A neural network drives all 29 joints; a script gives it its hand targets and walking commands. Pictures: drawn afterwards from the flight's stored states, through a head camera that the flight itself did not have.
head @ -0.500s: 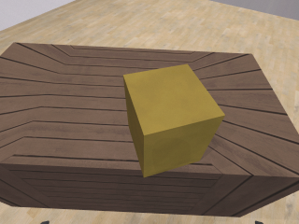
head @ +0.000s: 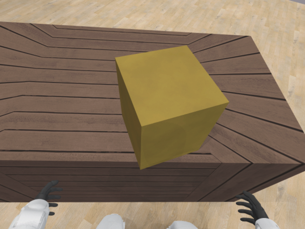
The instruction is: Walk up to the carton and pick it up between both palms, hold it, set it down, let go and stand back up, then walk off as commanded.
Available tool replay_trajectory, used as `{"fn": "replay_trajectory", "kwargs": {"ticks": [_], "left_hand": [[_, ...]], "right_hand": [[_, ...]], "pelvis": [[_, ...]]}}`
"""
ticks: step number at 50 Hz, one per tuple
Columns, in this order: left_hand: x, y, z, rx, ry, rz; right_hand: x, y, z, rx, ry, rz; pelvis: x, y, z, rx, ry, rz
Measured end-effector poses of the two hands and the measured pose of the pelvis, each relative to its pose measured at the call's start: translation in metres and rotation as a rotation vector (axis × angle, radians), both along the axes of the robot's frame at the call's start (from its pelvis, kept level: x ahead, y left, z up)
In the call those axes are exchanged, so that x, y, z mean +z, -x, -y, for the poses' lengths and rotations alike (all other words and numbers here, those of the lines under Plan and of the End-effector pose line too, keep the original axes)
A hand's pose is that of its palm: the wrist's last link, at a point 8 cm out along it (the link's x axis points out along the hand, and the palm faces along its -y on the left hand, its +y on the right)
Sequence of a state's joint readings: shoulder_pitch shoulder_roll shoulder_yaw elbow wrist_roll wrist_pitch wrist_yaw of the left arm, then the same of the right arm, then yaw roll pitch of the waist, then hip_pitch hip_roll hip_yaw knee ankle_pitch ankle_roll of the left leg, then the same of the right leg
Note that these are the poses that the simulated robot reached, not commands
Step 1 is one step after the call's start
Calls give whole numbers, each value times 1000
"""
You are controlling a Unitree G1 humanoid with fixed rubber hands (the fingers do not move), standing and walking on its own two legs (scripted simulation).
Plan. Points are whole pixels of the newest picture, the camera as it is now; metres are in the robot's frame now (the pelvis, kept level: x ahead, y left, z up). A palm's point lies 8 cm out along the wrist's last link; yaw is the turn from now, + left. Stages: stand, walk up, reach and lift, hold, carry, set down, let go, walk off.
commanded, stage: reach and lift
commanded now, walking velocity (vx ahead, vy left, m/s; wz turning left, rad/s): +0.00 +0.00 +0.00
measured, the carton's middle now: (162, 110) +0.41 -0.01 +0.04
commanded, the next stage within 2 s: none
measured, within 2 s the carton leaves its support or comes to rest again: neither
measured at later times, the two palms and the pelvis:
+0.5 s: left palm (52, 201) +0.17 +0.25 -0.04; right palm (271, 213) +0.17 -0.30 -0.05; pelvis +0.02 -0.01 +0.03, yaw -2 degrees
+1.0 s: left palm (66, 197) +0.18 +0.21 -0.01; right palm (275, 201) +0.19 -0.30 +0.00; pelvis +0.03 +0.00 +0.03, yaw -3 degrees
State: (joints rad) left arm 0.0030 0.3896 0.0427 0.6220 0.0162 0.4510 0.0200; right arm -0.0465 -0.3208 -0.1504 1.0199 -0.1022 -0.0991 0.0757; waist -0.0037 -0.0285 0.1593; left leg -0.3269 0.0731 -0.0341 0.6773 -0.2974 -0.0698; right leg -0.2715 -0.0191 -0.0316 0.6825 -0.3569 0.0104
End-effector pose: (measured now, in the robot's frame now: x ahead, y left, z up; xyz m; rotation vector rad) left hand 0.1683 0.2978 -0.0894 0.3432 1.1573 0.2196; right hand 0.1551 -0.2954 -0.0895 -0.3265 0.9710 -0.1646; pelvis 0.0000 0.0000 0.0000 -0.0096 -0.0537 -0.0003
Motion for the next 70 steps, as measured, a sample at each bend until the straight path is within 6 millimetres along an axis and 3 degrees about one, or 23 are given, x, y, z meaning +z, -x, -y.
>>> {"fn": "replay_trajectory", "kwargs": {"ticks": [4, 7, 15, 21, 33, 45, 57, 70], "left_hand": [[20, -43, 32, -70, 44, 114], [34, -53, 47, -86, 67, 159], [36, -18, 36, 22, 41, 132], [44, -3, 38, 61, 35, 195], [62, -20, 74, 24, 107, 356], [78, -15, 86, 53, 114, 470], [97, -10, 107, 83, 132, 597], [118, -14, 129, 92, 143, 729]], "right_hand": [[11, -20, -11, 28, -43, 66], [22, -25, -8, 31, -50, 102], [43, -20, 19, 36, -11, 115], [45, -13, 18, 56, -52, 106], [52, -20, -8, 85, -136, 215], [79, -30, 2, 107, -147, 281], [91, -40, 1, 140, -208, 382], [104, -33, 0, 178, -238, 474]], "pelvis": [[3, -8, -2, -20, 9, 0], [9, -18, -4, -24, 13, 12], [20, -28, 0, -27, -4, 27], [24, -25, 4, -32, -6, 3], [27, -27, 1, -42, -9, 1], [30, -30, -3, -50, -6, 7], [28, -30, 2, -45, -2, 15], [26, -26, 13, -49, -5, 12]]}}
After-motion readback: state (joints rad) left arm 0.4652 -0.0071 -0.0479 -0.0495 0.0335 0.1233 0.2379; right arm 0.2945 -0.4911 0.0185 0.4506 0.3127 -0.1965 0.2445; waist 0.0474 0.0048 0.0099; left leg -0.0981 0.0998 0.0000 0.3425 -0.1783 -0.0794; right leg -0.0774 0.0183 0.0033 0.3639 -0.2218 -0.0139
